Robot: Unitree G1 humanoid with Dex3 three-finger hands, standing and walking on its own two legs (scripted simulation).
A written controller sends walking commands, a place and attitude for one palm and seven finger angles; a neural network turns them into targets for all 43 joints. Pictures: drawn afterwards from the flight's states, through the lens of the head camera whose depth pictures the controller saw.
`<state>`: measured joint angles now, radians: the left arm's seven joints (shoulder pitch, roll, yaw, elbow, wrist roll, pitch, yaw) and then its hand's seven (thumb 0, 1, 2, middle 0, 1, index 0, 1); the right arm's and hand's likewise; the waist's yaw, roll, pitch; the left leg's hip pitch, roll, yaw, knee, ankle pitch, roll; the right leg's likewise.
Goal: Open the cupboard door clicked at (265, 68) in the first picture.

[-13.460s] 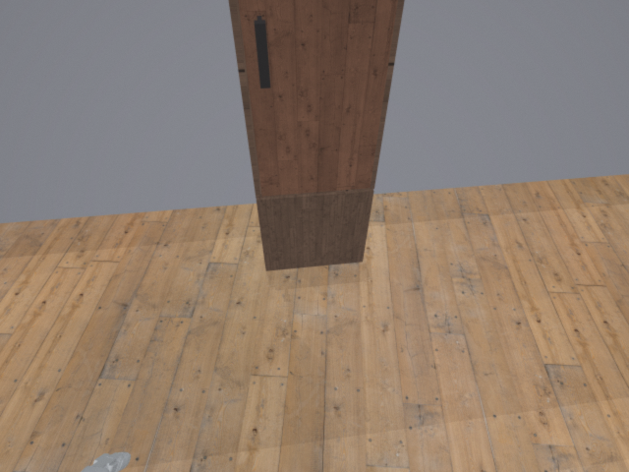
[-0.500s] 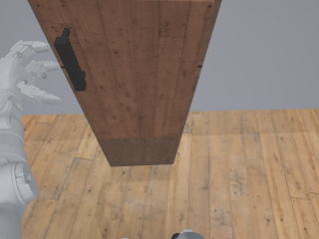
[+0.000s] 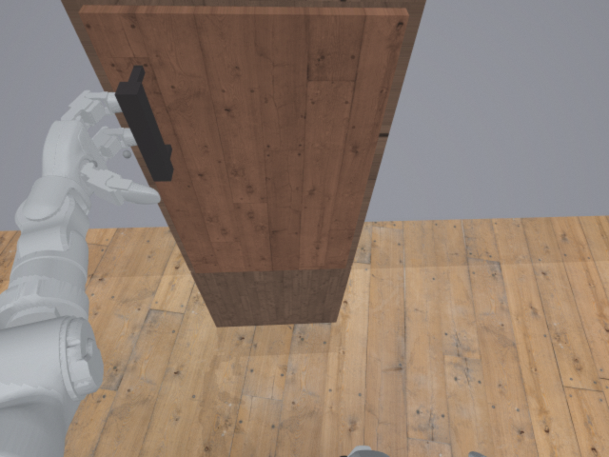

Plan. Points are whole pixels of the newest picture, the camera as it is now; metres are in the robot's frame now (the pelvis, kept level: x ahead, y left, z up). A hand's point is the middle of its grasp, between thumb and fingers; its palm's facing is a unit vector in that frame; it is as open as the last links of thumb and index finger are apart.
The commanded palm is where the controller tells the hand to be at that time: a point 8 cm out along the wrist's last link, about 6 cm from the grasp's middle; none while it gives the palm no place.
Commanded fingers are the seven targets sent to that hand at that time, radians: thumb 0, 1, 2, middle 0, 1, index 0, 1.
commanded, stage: slide the fingers in behind the handle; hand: left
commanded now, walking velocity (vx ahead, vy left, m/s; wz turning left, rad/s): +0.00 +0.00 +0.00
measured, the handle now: (151, 126) +0.51 +0.20 +0.14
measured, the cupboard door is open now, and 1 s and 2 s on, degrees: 0 0 0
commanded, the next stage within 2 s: close the thumb around the handle in 1.02 s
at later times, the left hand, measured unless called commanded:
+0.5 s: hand (153, 153) +0.46 +0.19 +0.13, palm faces +0.01 -1.00 +0.01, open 14.0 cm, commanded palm +0.44 +0.24 +0.13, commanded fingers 0.00 -0.50 0.30 -0.30 -1.20 -0.30 -1.20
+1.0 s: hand (163, 152) +0.46 +0.17 +0.14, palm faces +0.02 -1.00 +0.00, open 14.0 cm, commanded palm +0.43 +0.22 +0.13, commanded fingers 0.00 -0.50 0.30 -0.30 -1.20 -0.30 -1.20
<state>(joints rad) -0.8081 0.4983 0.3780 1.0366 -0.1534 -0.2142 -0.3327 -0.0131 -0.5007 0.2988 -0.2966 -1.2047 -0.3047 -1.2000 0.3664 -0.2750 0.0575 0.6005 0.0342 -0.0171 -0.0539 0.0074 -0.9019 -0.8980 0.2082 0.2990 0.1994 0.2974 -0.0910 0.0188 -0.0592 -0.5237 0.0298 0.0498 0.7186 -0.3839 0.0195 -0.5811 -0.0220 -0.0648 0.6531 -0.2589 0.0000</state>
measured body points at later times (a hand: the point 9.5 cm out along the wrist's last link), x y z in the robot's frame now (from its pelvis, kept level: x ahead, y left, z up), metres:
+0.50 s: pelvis +0.00 -0.01 +0.00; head +0.06 -0.01 +0.45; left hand +0.46 +0.24 +0.14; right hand +0.06 -0.27 -0.11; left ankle -0.02 +0.10 -0.72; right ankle +0.03 -0.12 -0.72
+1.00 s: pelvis +0.00 -0.01 +0.00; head +0.05 -0.01 +0.45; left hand +0.45 +0.23 +0.14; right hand +0.05 -0.27 -0.12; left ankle -0.02 +0.10 -0.72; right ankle +0.03 -0.12 -0.72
